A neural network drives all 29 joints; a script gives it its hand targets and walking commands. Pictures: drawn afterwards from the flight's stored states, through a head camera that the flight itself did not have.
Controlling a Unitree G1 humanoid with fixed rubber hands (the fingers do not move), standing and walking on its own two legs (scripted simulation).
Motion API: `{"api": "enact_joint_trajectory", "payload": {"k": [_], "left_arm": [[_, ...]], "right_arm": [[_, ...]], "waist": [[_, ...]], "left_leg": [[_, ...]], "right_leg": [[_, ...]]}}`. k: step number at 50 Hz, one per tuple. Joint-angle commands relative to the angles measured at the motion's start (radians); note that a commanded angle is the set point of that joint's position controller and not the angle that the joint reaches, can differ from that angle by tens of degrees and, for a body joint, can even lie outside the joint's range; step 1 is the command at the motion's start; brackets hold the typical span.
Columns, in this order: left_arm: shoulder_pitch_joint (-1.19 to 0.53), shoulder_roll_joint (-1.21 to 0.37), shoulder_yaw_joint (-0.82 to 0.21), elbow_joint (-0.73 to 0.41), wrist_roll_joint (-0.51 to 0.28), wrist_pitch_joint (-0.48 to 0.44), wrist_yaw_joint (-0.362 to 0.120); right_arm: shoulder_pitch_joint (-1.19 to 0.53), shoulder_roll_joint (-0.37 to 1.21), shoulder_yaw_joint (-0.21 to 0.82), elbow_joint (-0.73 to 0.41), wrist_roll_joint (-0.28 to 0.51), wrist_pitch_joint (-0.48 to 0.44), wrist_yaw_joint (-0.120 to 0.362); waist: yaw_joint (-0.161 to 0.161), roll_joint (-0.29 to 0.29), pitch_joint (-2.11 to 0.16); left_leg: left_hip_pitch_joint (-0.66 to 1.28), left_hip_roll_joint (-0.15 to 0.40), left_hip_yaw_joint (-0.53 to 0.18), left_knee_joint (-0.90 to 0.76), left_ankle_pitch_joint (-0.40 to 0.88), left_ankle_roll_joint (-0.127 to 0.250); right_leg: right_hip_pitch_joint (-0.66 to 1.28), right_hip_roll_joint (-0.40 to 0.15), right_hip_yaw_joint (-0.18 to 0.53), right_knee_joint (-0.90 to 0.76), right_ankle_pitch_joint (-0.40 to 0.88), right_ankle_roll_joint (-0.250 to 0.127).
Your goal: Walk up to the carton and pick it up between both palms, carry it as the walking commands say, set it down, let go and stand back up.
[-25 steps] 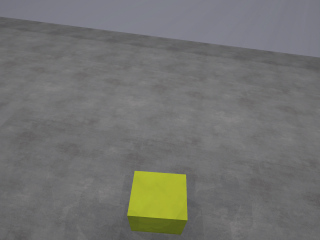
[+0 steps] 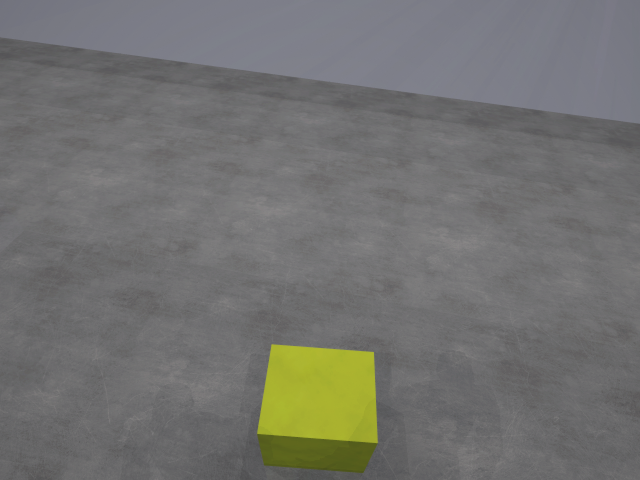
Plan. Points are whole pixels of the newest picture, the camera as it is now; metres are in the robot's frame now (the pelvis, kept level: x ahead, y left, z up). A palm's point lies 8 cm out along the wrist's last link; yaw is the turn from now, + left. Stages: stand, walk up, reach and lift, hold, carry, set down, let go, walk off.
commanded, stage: stand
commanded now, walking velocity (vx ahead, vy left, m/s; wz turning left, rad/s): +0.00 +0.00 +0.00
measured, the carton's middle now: (318, 409) +0.46 -0.01 -0.64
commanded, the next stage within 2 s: reach and lift in 0.62 s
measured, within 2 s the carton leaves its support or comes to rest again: neither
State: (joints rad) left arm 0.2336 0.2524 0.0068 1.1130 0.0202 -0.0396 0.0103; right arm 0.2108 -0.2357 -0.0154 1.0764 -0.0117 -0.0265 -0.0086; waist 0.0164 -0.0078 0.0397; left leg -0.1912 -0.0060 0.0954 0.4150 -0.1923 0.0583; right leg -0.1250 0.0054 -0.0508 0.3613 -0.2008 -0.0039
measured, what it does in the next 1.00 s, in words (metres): stands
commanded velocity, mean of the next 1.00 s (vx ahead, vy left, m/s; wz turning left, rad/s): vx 0.00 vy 0.00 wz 0.00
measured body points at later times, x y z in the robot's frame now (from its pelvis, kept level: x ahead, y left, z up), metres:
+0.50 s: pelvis -0.01 +0.00 +0.00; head +0.00 +0.01 +0.45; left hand +0.00 +0.26 -0.16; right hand +0.03 -0.26 -0.14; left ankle +0.02 +0.08 -0.74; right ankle +0.00 -0.12 -0.74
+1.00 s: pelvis +0.00 +0.01 -0.03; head +0.06 +0.01 +0.42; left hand +0.17 +0.26 -0.14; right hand +0.18 -0.24 -0.14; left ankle +0.03 +0.08 -0.74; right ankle +0.00 -0.12 -0.74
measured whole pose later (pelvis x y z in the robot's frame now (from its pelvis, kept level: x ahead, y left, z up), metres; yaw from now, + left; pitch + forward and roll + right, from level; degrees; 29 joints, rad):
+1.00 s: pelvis +0.00 +0.01 -0.03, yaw +1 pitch +6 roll -1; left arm 0.03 0.25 0.06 0.56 0.05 0.40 -0.05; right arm 0.04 -0.21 -0.12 0.58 -0.04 0.39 0.05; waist 0.02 0.01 0.03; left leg -0.51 -0.01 0.08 0.74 -0.33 0.07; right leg -0.45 -0.02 -0.07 0.71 -0.36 0.00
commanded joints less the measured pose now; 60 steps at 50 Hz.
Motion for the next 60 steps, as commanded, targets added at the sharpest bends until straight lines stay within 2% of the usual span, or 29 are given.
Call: {"api": "enact_joint_trajectory", "payload": {"k": [1, 5, 10, 12, 22, 26, 27, 31, 32, 33, 34, 35, 36, 37, 39, 40, 41, 42, 43, 48, 51, 52, 53, 54, 55, 56, 58, 59, 60], "left_arm": [[0.046, 0.130, 0.022, -0.026, 0.006, -0.002, 0.004], [0.043, 0.122, 0.023, -0.028, 0.003, -0.008, 0.000], [0.040, 0.120, 0.020, -0.028, 0.008, 0.002, -0.004], [0.050, 0.139, 0.022, -0.032, 0.012, 0.003, -0.003], [0.034, 0.146, 0.022, -0.031, 0.005, -0.011, 0.001], [0.057, 0.112, 0.022, -0.038, 0.002, -0.007, 0.006], [0.047, 0.112, 0.020, -0.030, 0.004, -0.003, 0.007], [0.066, 0.108, 0.020, -0.031, 0.000, 0.001, 0.006], [-0.285, 0.222, 0.014, -0.382, -0.082, 0.071, 0.009], [-0.558, 0.186, -0.001, -0.691, -0.056, 0.148, -0.015], [-0.442, 0.183, 0.022, -0.653, -0.031, 0.228, -0.025], [-0.355, 0.181, 0.032, -0.587, -0.042, 0.290, -0.033], [-0.364, 0.202, 0.047, -0.628, -0.053, 0.341, -0.043], [-0.346, 0.185, 0.054, -0.619, -0.063, 0.392, -0.041], [-0.217, 0.189, 0.047, -0.584, -0.038, 0.468, -0.049], [-0.170, 0.178, 0.066, -0.577, -0.019, 0.483, -0.054], [-0.166, 0.125, 0.034, -0.642, -0.029, 0.488, -0.060], [-0.142, 0.163, 0.083, -0.631, 0.018, 0.496, -0.064], [-0.111, 0.135, 0.086, -0.589, 0.044, 0.492, -0.070], [-0.092, 0.010, 0.050, -0.554, 0.020, 0.393, -0.055], [-0.180, 0.023, 0.056, -0.593, -0.008, 0.324, -0.061], [-0.249, 0.041, 0.061, -0.654, -0.047, 0.295, -0.063], [-0.274, 0.042, 0.063, -0.633, -0.035, 0.278, -0.050], [-0.278, 0.067, 0.082, -0.676, -0.042, 0.263, -0.045], [-0.303, 0.063, 0.078, -0.685, -0.058, 0.249, -0.035], [-0.332, 0.067, 0.094, -0.710, -0.055, 0.246, -0.026], [-0.374, 0.092, 0.097, -0.735, -0.058, 0.233, -0.006], [-0.380, 0.098, 0.108, -0.747, -0.081, 0.246, -0.006], [-0.406, 0.118, 0.124, -0.740, -0.063, 0.243, -0.004]], "right_arm": [[0.008, -0.139, -0.022, -0.039, -0.004, -0.006, -0.006], [0.009, -0.159, -0.029, -0.048, 0.001, -0.015, -0.004], [0.008, -0.159, -0.029, -0.039, -0.001, -0.011, 0.000], [-0.004, -0.174, -0.034, -0.043, -0.001, -0.005, 0.000], [0.036, -0.167, -0.030, -0.043, 0.004, -0.015, -0.004], [0.041, -0.128, -0.022, -0.037, -0.001, -0.005, -0.003], [0.034, -0.128, -0.029, -0.038, 0.001, -0.003, -0.004], [0.031, -0.133, -0.026, -0.034, 0.001, -0.004, -0.005], [-0.320, -0.167, -0.049, -0.385, 0.080, 0.049, 0.030], [-0.537, -0.136, -0.041, -0.568, 0.077, 0.136, 0.014], [-0.438, -0.123, -0.011, -0.550, 0.046, 0.209, 0.013], [-0.342, -0.139, -0.032, -0.491, 0.029, 0.267, 0.017], [-0.277, -0.103, -0.016, -0.483, 0.050, 0.320, 0.025], [-0.275, -0.095, -0.012, -0.508, 0.048, 0.366, 0.017], [-0.186, -0.144, -0.087, -0.488, 0.007, 0.441, 0.026], [-0.197, -0.131, -0.116, -0.567, 0.000, 0.460, 0.022], [-0.149, -0.108, -0.138, -0.586, 0.007, 0.467, 0.033], [-0.112, -0.114, -0.138, -0.574, 0.013, 0.478, 0.033], [-0.074, -0.101, -0.165, -0.556, -0.004, 0.468, 0.034], [-0.094, -0.110, -0.127, -0.525, -0.052, 0.364, 0.080], [-0.197, -0.128, -0.144, -0.564, -0.052, 0.277, 0.083], [-0.233, -0.146, -0.164, -0.635, -0.046, 0.250, 0.081], [-0.244, -0.143, -0.157, -0.585, -0.043, 0.232, 0.079], [-0.243, -0.108, -0.130, -0.615, -0.008, 0.218, 0.079], [-0.220, -0.137, -0.165, -0.581, -0.034, 0.211, 0.070], [-0.264, -0.114, -0.142, -0.630, -0.003, 0.203, 0.066], [-0.293, -0.128, -0.146, -0.620, 0.042, 0.191, 0.063], [-0.266, -0.155, -0.177, -0.633, 0.021, 0.205, 0.051], [-0.288, -0.134, -0.181, -0.625, 0.033, 0.208, 0.041]], "waist": [[-0.005, 0.021, 0.056], [0.011, 0.027, 0.023], [0.003, 0.090, 0.015], [0.009, 0.049, 0.015], [-0.001, -0.037, -0.024], [-0.009, 0.038, 0.022], [-0.006, -0.023, 0.046], [0.000, 0.023, 0.037], [-0.005, 0.004, -0.086], [-0.014, 0.014, -0.071], [0.030, -0.019, -0.024], [0.030, -0.001, 0.048], [-0.014, 0.024, -0.021], [0.014, 0.035, -0.073], [0.000, 0.116, -0.086], [-0.010, 0.006, -0.176], [-0.051, 0.076, -0.256], [-0.003, 0.084, -0.275], [-0.007, 0.055, -0.188], [0.018, 0.016, -0.163], [-0.010, 0.019, -0.234], [-0.049, -0.049, -0.310], [-0.014, 0.064, -0.255], [-0.003, 0.088, -0.348], [-0.052, 0.056, -0.382], [-0.014, 0.056, -0.478], [-0.020, 0.144, -0.551], [-0.063, 0.080, -0.642], [-0.053, 0.127, -0.630]], "left_leg": [[-0.015, 0.133, -0.146, -0.113, -0.012, -0.027], [-0.049, 0.167, -0.215, -0.163, -0.042, -0.013], [-0.050, 0.145, -0.188, -0.164, -0.156, -0.026], [-0.066, 0.152, -0.210, -0.176, -0.196, -0.017], [0.000, 0.137, -0.171, -0.082, 0.025, -0.016], [-0.008, 0.120, -0.129, -0.084, 0.000, -0.033], [-0.030, 0.125, -0.149, -0.100, 0.008, -0.028], [-0.045, 0.134, -0.163, -0.109, 0.004, -0.030], [-0.161, 0.045, -0.069, 0.085, -0.295, -0.045], [-0.150, 0.037, -0.042, 0.108, -0.334, -0.035], [-0.128, 0.018, -0.014, 0.122, -0.336, -0.027], [-0.086, 0.024, -0.037, 0.097, -0.379, -0.026], [-0.036, 0.009, -0.041, 0.152, -0.307, -0.030], [-0.057, 0.018, -0.084, 0.173, -0.131, -0.040], [-0.038, 0.013, -0.090, 0.174, -0.200, -0.055], [-0.042, 0.012, -0.101, 0.181, -0.143, -0.031], [-0.046, 0.020, -0.134, 0.188, -0.140, -0.029], [-0.062, 0.007, -0.136, 0.180, -0.161, -0.017], [-0.088, 0.013, -0.146, 0.172, -0.217, -0.025], [-0.108, 0.004, -0.211, 0.259, 0.217, -0.046], [-0.144, 0.007, -0.218, 0.335, 0.395, -0.045], [-0.120, 0.018, -0.219, 0.383, 0.362, -0.044], [-0.163, 0.021, -0.214, 0.384, 0.339, -0.057], [-0.110, 0.019, -0.217, 0.421, 0.402, -0.062], [-0.094, 0.040, -0.240, 0.440, 0.513, -0.062], [-0.019, 0.044, -0.241, 0.461, 0.563, -0.060], [0.045, 0.069, -0.273, 0.523, 0.701, -0.062], [0.104, 0.083, -0.285, 0.558, 0.730, -0.057], [0.034, 0.066, -0.251, 0.573, 0.696, -0.063]], "right_leg": [[-0.093, -0.119, 0.131, -0.082, -0.032, -0.042], [-0.034, -0.092, 0.107, -0.042, 0.004, -0.031], [-0.060, -0.099, 0.111, -0.053, -0.076, -0.032], [-0.061, -0.088, 0.111, -0.044, -0.104, -0.030], [-0.061, -0.129, 0.124, -0.070, 0.009, -0.037], [-0.094, -0.132, 0.124, -0.085, -0.023, -0.038], [-0.070, -0.123, 0.121, -0.068, 0.003, -0.042], [-0.057, -0.117, 0.118, -0.075, -0.005, -0.036], [-0.372, -0.017, -0.034, 0.147, -0.330, -0.003], [-0.351, -0.026, -0.029, 0.155, -0.345, -0.007], [-0.349, -0.041, -0.033, 0.142, -0.362, -0.014], [-0.329, -0.046, -0.023, 0.124, -0.375, -0.038], [-0.400, -0.065, 0.012, 0.116, -0.344, -0.038], [-0.409, -0.071, 0.026, 0.139, -0.215, -0.036], [-0.378, -0.058, 0.053, 0.156, -0.259, -0.063], [-0.337, -0.045, 0.073, 0.165, -0.205, -0.052], [-0.279, -0.023, 0.081, 0.210, -0.146, -0.055], [-0.258, -0.027, 0.088, 0.204, -0.170, -0.058], [-0.298, -0.020, 0.073, 0.212, -0.192, -0.055], [-0.454, 0.041, 0.024, 0.336, -0.006, -0.025], [-0.585, 0.043, 0.034, 0.397, 0.070, -0.018], [-0.596, 0.033, 0.049, 0.408, 0.091, -0.010], [-0.687, 0.029, 0.038, 0.446, 0.036, -0.021], [-0.699, 0.017, 0.038, 0.461, 0.071, -0.018], [-0.756, 0.035, 0.040, 0.472, 0.106, -0.015], [-0.817, 0.033, 0.030, 0.475, 0.094, -0.004], [-0.993, 0.026, 0.034, 0.509, 0.033, -0.005], [-1.014, 0.029, 0.029, 0.505, 0.012, 0.000], [-1.002, 0.022, 0.038, 0.510, 0.026, 0.002]]}}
